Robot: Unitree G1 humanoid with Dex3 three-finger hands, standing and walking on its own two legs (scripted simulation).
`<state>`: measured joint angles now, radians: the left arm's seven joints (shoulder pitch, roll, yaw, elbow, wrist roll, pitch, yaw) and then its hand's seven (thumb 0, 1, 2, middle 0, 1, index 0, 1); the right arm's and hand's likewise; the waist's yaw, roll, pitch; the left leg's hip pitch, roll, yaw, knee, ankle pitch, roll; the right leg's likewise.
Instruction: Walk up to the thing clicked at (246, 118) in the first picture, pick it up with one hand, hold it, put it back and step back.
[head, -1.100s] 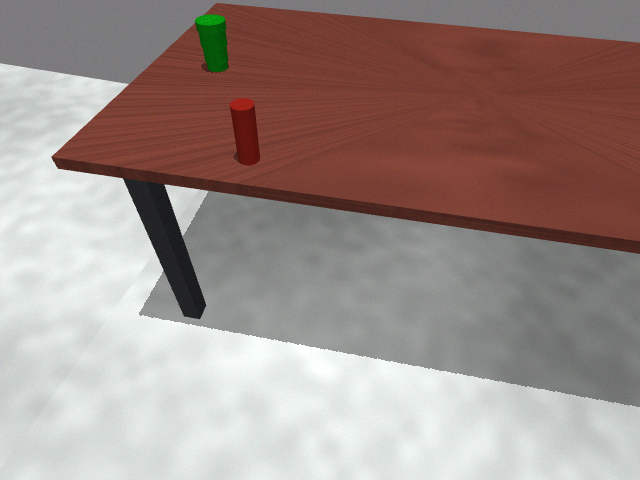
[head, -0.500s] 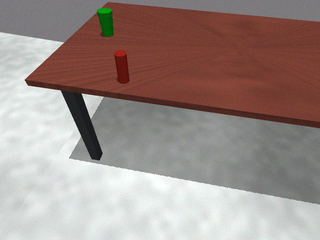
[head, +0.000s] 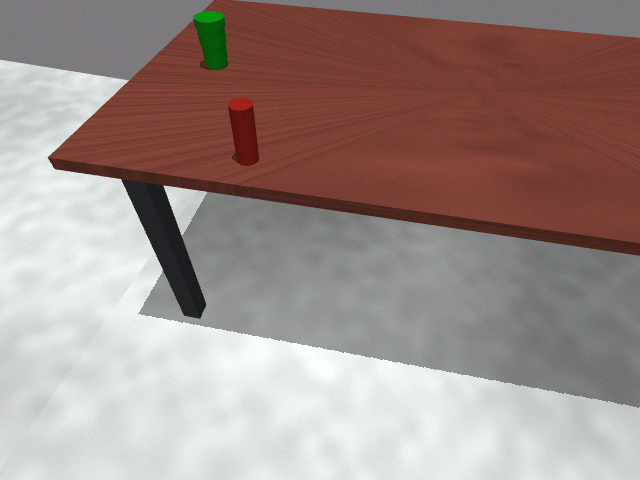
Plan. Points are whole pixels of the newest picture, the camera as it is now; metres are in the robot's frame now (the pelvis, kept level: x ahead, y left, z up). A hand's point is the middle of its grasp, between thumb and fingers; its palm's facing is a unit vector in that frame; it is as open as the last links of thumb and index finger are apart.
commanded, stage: stand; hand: left
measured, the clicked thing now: (244, 133) +0.75 +0.15 +0.02
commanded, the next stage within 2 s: walk up in 0.02 s
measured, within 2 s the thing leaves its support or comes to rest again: neither
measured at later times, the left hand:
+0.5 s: hand out of the picture +0.16 +0.36 -0.16, palm faces -0.11 -0.92 -0.38, open 7.4 cm
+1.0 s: hand (107, 357) +0.35 +0.35 -0.15, palm faces -0.15 -0.89 -0.42, open 7.4 cm
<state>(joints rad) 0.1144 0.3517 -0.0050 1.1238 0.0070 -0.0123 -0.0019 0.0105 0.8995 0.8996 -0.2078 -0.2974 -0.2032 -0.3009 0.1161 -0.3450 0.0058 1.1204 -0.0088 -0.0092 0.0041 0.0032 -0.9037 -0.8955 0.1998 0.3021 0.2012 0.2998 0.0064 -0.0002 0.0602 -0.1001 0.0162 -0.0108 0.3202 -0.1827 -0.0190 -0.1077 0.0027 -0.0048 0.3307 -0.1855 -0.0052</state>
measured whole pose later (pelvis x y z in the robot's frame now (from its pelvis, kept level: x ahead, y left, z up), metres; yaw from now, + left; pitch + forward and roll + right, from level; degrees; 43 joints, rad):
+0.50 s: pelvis +0.10 +0.07 -0.01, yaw -4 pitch -4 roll +0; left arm 0.31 0.45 0.06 0.96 0.01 -0.04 -0.03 0.01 0.90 0.90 -0.21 -0.30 -0.20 -0.30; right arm 0.30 -0.38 -0.07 0.90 -0.03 -0.04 0.06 0.00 -0.90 -0.90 0.20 0.30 0.20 0.30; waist -0.01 -0.04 0.08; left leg -0.17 0.02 0.08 0.49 -0.26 0.02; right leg -0.41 -0.01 0.04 0.97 -0.39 -0.02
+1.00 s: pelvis +0.25 +0.08 -0.03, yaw -8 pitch -4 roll +0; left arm 0.32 0.41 0.03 0.82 0.01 -0.06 -0.01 0.01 0.89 0.90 -0.21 -0.30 -0.21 -0.30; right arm 0.27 -0.42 -0.07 0.83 -0.02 -0.01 0.04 0.00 -0.90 -0.90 0.20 0.30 0.20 0.30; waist 0.03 0.04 0.11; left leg -0.42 0.08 0.01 0.73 -0.27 0.01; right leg -0.25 -0.01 0.03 0.64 -0.32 0.01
